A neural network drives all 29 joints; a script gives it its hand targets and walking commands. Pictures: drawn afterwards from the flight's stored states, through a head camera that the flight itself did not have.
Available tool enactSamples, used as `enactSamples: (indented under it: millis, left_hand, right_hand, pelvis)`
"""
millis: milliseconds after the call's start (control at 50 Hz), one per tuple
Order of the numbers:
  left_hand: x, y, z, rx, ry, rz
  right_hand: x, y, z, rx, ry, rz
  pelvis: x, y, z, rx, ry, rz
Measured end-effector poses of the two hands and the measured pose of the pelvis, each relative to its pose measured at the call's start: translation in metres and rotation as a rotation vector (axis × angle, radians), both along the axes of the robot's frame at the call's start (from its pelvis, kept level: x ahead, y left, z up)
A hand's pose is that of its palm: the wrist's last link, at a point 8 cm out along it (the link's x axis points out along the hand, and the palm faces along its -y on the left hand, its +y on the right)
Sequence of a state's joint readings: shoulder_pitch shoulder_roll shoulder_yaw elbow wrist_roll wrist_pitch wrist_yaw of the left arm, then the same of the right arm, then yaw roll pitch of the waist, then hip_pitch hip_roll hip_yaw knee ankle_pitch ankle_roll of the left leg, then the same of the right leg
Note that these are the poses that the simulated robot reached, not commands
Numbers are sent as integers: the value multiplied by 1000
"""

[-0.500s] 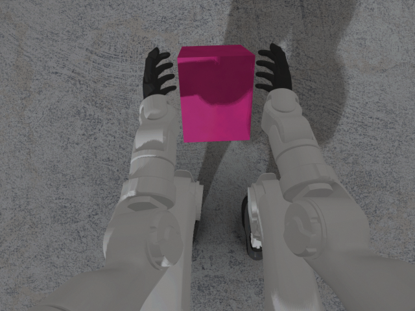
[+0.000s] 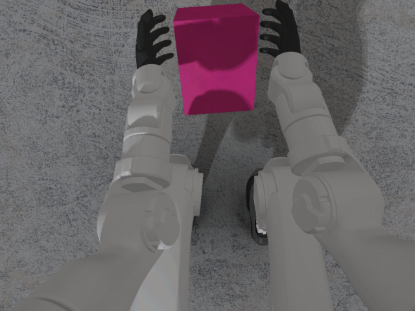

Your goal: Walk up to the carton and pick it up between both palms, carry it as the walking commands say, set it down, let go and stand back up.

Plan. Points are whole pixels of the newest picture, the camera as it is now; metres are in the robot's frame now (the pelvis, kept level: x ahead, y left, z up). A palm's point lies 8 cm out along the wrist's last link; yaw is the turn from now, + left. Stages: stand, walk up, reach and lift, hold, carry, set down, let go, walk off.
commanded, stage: set down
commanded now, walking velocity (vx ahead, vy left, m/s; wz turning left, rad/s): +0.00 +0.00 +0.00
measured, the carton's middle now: (214, 57) +0.53 +0.04 -0.25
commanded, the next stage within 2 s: none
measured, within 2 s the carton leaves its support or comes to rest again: neither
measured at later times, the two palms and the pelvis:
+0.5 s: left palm (150, 56) +0.51 +0.15 -0.18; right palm (273, 50) +0.53 -0.08 -0.19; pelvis +0.00 +0.00 -0.05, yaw +1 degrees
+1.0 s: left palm (147, 49) +0.53 +0.16 -0.19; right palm (270, 43) +0.55 -0.07 -0.20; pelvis +0.01 +0.00 -0.06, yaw +1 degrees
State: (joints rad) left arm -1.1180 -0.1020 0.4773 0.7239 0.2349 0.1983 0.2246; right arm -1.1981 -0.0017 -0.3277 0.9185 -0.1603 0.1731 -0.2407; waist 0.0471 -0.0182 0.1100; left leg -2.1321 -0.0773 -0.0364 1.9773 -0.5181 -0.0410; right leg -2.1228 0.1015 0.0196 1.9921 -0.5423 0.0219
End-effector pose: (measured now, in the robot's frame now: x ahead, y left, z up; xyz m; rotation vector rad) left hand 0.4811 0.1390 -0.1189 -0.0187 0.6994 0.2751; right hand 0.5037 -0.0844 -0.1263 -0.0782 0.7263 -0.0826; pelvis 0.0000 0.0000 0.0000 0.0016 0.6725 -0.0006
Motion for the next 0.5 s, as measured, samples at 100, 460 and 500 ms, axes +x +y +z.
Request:
enactSamples:
  millis: [100,460,500]
  left_hand:
    - [4,0,-19,-5,4,-6]
    - [32,12,-60,-3,15,-40]
    - [34,15,-62,-4,15,-44]
  right_hand:
    - [5,-1,-19,1,5,5]
    - [26,5,-64,46,10,49]
    - [28,6,-65,51,7,59]
  pelvis:
    - [1,0,-11,3,1,-2]
    - [4,-1,-46,7,-13,4]
    - [4,-1,-48,8,-15,7]
